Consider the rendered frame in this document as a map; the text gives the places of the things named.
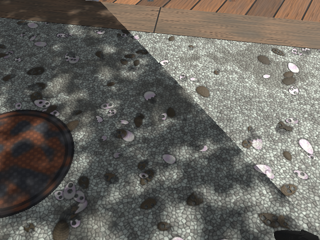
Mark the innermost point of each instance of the right robot hand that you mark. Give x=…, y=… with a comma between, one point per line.
x=294, y=235

